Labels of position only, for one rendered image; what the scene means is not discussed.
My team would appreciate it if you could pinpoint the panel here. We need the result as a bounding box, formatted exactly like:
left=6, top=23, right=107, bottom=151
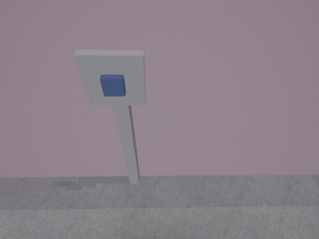
left=74, top=50, right=147, bottom=185

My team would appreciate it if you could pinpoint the button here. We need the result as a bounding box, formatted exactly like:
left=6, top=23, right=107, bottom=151
left=100, top=74, right=126, bottom=97

